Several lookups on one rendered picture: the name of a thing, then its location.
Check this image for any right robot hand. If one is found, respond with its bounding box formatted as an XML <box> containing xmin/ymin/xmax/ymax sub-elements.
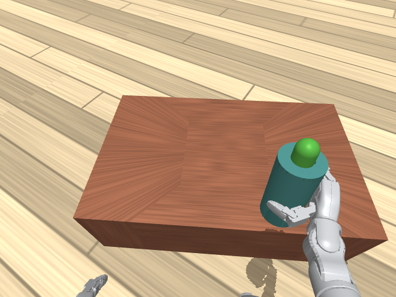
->
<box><xmin>267</xmin><ymin>168</ymin><xmax>340</xmax><ymax>228</ymax></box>

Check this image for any bottle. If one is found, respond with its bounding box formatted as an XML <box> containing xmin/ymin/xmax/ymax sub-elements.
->
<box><xmin>260</xmin><ymin>138</ymin><xmax>329</xmax><ymax>228</ymax></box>

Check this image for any left robot hand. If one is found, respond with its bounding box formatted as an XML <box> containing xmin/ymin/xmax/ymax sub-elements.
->
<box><xmin>76</xmin><ymin>274</ymin><xmax>108</xmax><ymax>297</ymax></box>

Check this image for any right robot arm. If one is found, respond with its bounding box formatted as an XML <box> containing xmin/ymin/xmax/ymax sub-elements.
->
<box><xmin>303</xmin><ymin>218</ymin><xmax>361</xmax><ymax>297</ymax></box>

